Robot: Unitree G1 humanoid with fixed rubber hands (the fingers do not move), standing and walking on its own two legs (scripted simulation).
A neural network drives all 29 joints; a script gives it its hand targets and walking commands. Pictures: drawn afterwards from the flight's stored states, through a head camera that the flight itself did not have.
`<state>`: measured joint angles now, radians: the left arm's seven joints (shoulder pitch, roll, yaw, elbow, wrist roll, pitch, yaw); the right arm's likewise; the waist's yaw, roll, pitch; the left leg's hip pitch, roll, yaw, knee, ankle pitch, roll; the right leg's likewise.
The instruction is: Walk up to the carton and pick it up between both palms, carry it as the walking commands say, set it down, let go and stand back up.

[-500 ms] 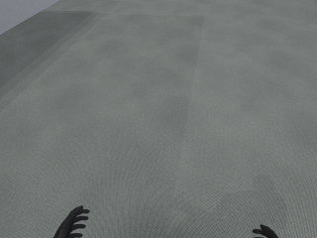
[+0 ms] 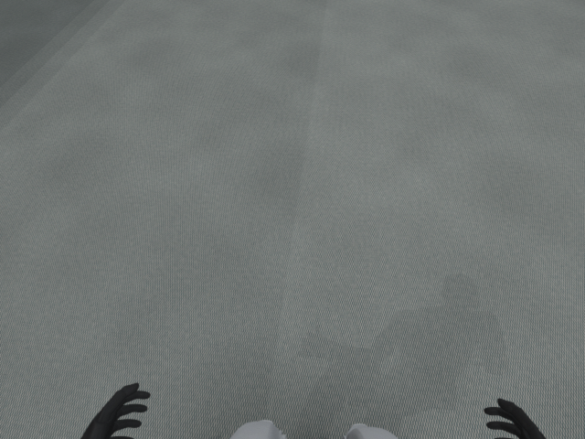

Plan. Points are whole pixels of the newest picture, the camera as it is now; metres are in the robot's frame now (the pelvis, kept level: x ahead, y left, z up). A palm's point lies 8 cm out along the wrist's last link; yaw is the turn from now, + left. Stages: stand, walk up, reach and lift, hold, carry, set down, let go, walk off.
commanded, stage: walk up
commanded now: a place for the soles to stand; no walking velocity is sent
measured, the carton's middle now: out of the picture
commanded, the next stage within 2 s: none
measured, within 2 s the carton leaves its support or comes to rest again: neither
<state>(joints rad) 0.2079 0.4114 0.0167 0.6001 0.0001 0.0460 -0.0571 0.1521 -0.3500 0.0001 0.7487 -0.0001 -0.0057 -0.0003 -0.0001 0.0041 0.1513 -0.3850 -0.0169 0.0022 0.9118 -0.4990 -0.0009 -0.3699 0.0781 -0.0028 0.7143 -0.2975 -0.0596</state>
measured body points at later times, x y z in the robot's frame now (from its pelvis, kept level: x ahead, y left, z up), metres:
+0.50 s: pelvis -0.09 -0.07 +0.00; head -0.04 -0.06 +0.45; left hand +0.10 +0.21 -0.09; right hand -0.02 -0.38 -0.10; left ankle +0.00 +0.08 -0.71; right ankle -0.09 -0.21 -0.70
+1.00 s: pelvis -0.18 -0.13 +0.01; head -0.14 -0.12 +0.46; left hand +0.05 +0.11 -0.09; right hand -0.16 -0.45 -0.09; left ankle -0.13 -0.05 -0.71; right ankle -0.19 -0.25 -0.66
